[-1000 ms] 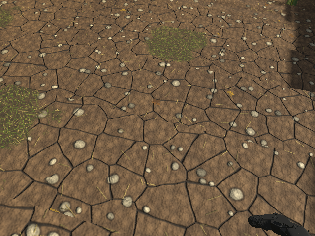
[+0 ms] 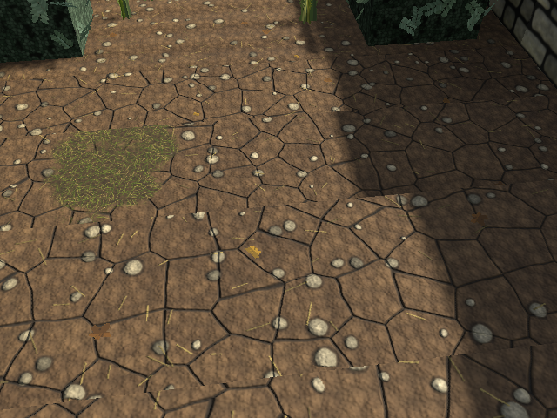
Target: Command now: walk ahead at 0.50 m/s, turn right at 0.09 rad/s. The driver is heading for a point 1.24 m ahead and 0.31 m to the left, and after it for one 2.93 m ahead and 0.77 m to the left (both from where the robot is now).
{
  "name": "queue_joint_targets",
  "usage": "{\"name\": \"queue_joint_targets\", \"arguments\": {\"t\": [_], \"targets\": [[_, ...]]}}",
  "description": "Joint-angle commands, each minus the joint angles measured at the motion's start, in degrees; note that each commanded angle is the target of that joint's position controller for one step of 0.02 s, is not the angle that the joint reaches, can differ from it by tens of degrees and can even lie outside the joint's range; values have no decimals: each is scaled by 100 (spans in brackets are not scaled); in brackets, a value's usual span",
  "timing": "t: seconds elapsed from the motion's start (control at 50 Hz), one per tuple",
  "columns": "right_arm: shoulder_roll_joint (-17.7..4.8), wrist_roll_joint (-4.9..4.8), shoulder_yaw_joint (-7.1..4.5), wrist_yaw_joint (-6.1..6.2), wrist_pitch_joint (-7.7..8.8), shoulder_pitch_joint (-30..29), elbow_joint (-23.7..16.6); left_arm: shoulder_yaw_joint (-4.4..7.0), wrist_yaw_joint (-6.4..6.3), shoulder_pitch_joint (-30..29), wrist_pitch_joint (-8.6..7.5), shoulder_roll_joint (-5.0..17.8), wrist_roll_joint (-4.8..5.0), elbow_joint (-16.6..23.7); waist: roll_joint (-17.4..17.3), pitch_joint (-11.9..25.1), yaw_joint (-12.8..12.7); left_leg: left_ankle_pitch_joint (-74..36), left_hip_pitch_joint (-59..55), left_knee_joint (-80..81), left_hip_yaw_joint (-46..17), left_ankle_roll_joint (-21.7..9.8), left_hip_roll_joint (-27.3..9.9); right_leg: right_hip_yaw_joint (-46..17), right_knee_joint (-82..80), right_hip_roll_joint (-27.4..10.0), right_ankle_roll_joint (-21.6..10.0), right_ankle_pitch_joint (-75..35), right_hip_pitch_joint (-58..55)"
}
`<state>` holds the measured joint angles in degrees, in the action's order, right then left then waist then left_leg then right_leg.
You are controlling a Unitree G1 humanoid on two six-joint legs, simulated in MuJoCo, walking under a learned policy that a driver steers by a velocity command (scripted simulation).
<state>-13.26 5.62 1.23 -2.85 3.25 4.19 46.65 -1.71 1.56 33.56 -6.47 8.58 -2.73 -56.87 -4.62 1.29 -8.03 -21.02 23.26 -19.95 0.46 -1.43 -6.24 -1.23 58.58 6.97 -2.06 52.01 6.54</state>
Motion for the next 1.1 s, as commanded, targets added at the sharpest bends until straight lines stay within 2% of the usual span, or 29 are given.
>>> {"name": "queue_joint_targets", "arguments": {"t": [0.02,0.04,0.06,0.08,0.1,0.12,0.14,0.16,0.2,0.28,0.38,0.42,0.44,0.46,0.48,0.5,0.52,0.56,0.6,0.66,0.72,0.76,0.82,0.9,0.94,0.98,1.0,1.04,1.1], "targets": [[-932,-173,-431,124,205,1556,430,168,224,489,209,1078,-201,-179,21,-419,997,-741,-2689,478,479,-298,10,-1147,1038,-836,-539,-4578,1472],[-1277,-224,-589,43,205,3465,731,54,499,1378,170,313,-313,-338,-991,1677,1380,-3029,-6545,-1896,-223,-1563,-748,-616,3273,-135,55,-3242,3380],[-1438,-108,-652,-110,152,3919,877,54,569,1020,160,403,-141,-47,-1145,2362,1697,-3712,-7496,-2143,-1490,-2453,-1694,-476,5380,249,352,-249,4499],[-1386,66,-681,-128,21,3997,1026,147,573,-190,127,696,11,517,-313,1564,2019,-1014,-7178,-1351,-2281,-2219,-1856,-477,5863,160,289,-540,6017],[-1332,-51,-665,-22,24,2884,750,170,486,-1062,44,743,22,893,218,334,1670,2628,-5408,-365,-2540,-1926,-1900,-442,4845,-579,133,-1816,6721],[-843,-75,-487,-40,64,2099,574,207,296,-1361,12,814,-52,852,716,-392,1375,3603,-3485,266,-2016,-1751,-1582,-362,4217,-977,-84,-2560,6000],[-131,-68,-214,14,155,1479,313,143,116,-1260,-6,645,-199,814,640,-463,904,3157,-2016,800,-2054,-1904,-1715,-846,2351,-1510,-232,-3792,4880],[112,-39,-106,27,209,1313,311,108,81,-1379,102,475,-311,732,400,-976,660,3009,-917,1196,-1859,-1973,-1587,-821,1529,-1802,-339,-4070,4281],[-99,-362,-161,120,383,1325,351,56,143,-1530,226,210,-273,734,373,-607,618,2791,-316,1368,-950,-1726,-865,-181,-470,-1611,-249,-4708,3061],[-860,-199,-466,-141,442,1406,456,-10,245,-1982,341,413,-170,982,358,-475,703,1582,-438,1061,-598,-1560,-857,-123,-1984,-1242,-130,-5324,2186],[-644,-172,-522,-124,314,1971,716,182,135,-3100,217,906,-61,1244,262,-565,1021,1614,-1936,566,-431,-1227,-872,94,-2669,-979,-321,-5515,2417],[-754,-205,-569,-78,291,1933,732,356,134,-3085,117,1184,5,1307,223,-356,815,793,-1731,52,-169,-958,-637,476,-2684,-682,-569,-5312,1242],[-771,-177,-589,-83,325,1783,671,527,97,-2395,26,1513,88,1108,348,45,499,347,-1203,-886,214,-635,-228,428,-2463,-625,-775,-5463,-76],[-202,-90,-446,-110,360,2495,694,578,68,-1234,11,1769,90,816,1289,1355,464,1941,113,-2670,602,-144,470,-1013,-2598,-1612,-1695,-5839,-2529],[144,-50,-276,-245,401,2725,725,529,44,87,69,1681,71,526,1735,2214,-54,5539,1425,-4022,181,-20,1098,-3544,-3859,-2997,-2400,-4231,-4011],[-293,-236,-440,-268,351,1455,582,572,-29,279,13,1482,-77,259,1014,610,-398,5285,2481,-4629,-520,-340,757,-3523,-4507,-2620,-1597,-2298,-2940],[-380,-334,-485,-122,352,1162,575,588,-79,-494,-52,1440,12,364,1039,-221,-57,4659,2463,-4784,-543,-458,458,-2874,-4696,-2526,-1305,-2352,-1697],[-196,-133,-441,55,363,1418,691,381,-163,-1273,-43,723,94,431,871,-98,534,3989,1520,-4512,-669,-618,-9,-1947,-4901,-2397,-1280,-3620,-581],[223,-73,-365,70,300,1535,775,275,-194,-1588,-26,323,-34,495,671,-152,814,3636,1013,-4305,-730,-530,-114,-1284,-5215,-2314,-1171,-4278,16],[99,-274,-409,-96,307,1109,713,320,-171,-1479,-100,429,-164,368,656,-330,766,2733,1337,-3583,-573,-269,-138,-240,-5397,-2138,-1097,-5170,67],[247,-229,-358,-235,258,632,493,345,-30,-977,-61,554,-279,122,623,-297,659,1720,1193,-3079,-362,-63,-73,481,-5154,-1990,-1119,-5951,332],[192,-157,-329,-369,246,1125,611,339,14,-877,-14,569,-402,70,620,-384,781,1191,1043,-3780,-461,-67,-48,636,-4887,-2061,-1193,-6088,604],[-53,-126,-401,-311,235,559,302,265,22,-502,-67,503,-374,-119,633,-578,665,1520,1681,-3653,-487,-162,-34,567,-4618,-2250,-1218,-6329,-210],[261,-227,-350,-101,180,-382,85,162,-253,1236,-119,224,-345,-844,667,-926,-21,437,4083,-1724,-1124,-50,-162,159,-3996,-2626,-1100,-5863,-3190],[379,-216,-325,-149,108,-647,10,115,-229,1358,-106,100,-335,-907,691,-1079,7,381,3962,-1670,-804,-75,-218,324,-3980,-2600,-1073,-6199,-2893],[549,-210,-234,-237,82,-703,-2,35,-157,769,-67,35,-271,-688,620,-1143,164,-610,1537,-1058,-97,-258,-127,1239,-4323,-1853,-802,-5351,-678],[521,-214,-217,-269,42,-689,-83,15,-117,681,-49,64,-337,-708,686,-1253,231,-666,937,-1404,-113,-293,-118,1255,-4348,-1893,-779,-5112,-79],[177,-171,-276,-286,-7,-552,-60,49,-191,495,-70,197,-280,-674,433,-1400,327,-128,1244,-1043,-169,-315,-151,1334,-4059,-1901,-675,-5025,-572],[241,-69,-184,-265,-81,-942,-117,50,-439,1066,3,220,-146,-967,333,-1550,71,488,1849,-240,-118,-190,-293,1313,-3690,-2044,-520,-5452,-1747]]}}
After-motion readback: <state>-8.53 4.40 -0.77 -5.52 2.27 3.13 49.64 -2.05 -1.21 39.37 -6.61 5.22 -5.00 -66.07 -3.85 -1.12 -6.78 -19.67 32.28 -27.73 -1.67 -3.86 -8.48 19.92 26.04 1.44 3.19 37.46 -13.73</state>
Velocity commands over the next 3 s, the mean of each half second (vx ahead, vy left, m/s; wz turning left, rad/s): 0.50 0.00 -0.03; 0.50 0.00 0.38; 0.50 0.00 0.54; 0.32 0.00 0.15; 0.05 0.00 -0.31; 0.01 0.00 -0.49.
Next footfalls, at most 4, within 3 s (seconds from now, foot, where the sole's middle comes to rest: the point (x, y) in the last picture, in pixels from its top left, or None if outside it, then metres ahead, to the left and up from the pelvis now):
0.02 left None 0.16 0.12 -0.83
0.44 right None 0.46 -0.12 -0.83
1.22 left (246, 331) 0.85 0.26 -0.99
1.62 right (278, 238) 1.24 0.21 -0.99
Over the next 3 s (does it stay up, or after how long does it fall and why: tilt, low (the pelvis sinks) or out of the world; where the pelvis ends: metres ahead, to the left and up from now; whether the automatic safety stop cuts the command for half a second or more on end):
stays up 1.19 0.23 -0.21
